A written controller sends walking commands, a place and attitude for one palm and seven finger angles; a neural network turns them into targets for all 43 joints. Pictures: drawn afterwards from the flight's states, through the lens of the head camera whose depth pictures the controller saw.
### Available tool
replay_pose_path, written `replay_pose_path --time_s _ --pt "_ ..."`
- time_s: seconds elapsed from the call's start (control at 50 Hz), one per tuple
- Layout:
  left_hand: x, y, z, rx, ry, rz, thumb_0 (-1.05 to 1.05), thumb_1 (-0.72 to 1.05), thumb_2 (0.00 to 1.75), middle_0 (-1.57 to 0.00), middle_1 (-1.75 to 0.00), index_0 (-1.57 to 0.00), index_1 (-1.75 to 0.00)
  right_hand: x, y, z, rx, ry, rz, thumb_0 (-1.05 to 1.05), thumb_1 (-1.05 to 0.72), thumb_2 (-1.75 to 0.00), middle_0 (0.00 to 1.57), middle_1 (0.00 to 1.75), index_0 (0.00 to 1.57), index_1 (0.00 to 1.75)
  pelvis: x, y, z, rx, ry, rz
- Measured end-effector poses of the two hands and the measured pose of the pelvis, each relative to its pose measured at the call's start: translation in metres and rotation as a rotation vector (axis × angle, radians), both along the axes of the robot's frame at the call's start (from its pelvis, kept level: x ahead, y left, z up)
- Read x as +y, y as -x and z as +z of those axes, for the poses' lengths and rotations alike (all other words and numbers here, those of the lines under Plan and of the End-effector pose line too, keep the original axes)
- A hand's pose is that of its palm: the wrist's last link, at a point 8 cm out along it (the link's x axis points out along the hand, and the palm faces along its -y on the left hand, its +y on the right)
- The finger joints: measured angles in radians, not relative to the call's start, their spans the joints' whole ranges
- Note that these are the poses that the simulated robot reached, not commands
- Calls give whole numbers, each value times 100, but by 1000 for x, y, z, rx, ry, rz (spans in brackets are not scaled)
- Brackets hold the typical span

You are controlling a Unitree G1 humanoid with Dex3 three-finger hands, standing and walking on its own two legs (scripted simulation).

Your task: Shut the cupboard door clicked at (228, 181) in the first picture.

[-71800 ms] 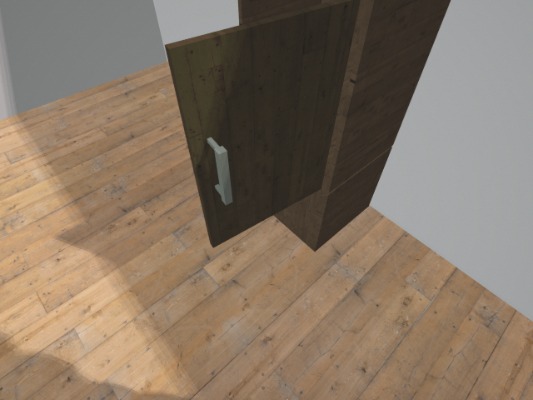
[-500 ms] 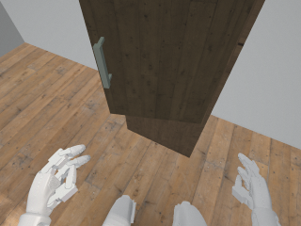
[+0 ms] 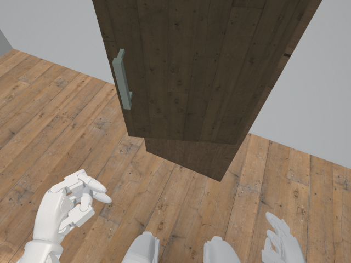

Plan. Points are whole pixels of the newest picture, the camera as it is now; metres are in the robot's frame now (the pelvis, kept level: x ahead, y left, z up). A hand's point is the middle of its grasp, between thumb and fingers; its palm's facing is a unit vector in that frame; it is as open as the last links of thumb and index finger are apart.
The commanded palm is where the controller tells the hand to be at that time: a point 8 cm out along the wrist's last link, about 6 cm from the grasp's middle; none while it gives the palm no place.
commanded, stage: raise the hand and make a fist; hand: left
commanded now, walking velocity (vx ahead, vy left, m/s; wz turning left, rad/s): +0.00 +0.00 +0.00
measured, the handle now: (124, 81) +0.54 +0.18 +0.07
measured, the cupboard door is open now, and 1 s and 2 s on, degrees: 20 20 20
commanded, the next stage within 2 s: bring the fist close to the handle in 0.96 s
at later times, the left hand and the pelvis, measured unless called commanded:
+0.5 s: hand (91, 195) +0.24 +0.18 +0.07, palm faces -0.02 -1.00 -0.04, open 3.1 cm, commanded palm +0.21 +0.23 +0.07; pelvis +0.02 -0.01 +0.01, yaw +0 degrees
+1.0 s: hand (99, 196) +0.23 +0.16 +0.07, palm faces -0.03 -1.00 -0.04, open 3.1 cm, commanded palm +0.21 +0.22 +0.08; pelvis +0.01 -0.02 +0.01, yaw +0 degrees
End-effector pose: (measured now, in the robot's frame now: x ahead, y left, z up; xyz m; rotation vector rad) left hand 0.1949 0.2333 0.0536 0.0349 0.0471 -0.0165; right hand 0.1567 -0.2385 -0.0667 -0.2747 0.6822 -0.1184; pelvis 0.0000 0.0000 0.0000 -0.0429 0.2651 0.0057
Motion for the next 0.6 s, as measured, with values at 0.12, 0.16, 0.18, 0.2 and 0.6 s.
replay_pose_path --time_s 0.12,0.16,0.18,0.2,0.6 --pt "3 -5 4 -2 0 4 2 90 90 -101 -119 -102 -119 6 -30 14 -56 9 27 1 -91 -90 20 30 20 30 2 -6 2 1 6 4" --pt "4 -7 6 -5 -2 8 2 90 90 -105 -123 -105 -123 10 -38 18 -70 4 41 1 -91 -90 20 30 20 30 1 -8 3 1 8 6" --pt "4 -7 7 -7 -1 9 2 90 90 -107 -125 -107 -125 12 -41 19 -75 0 47 1 -91 -90 20 30 20 30 1 -9 4 1 8 7" --pt "5 -8 8 -9 0 10 2 90 90 -109 -127 -109 -127 14 -44 21 -79 -5 53 1 -91 -90 20 30 20 30 1 -10 4 1 9 7" --pt "-4 -26 23 -16 -10 -13 2 90 90 -129 -149 -130 -149 -3 -27 12 2 -31 19 1 -90 -90 20 30 21 30 -14 -18 11 -13 -1 7"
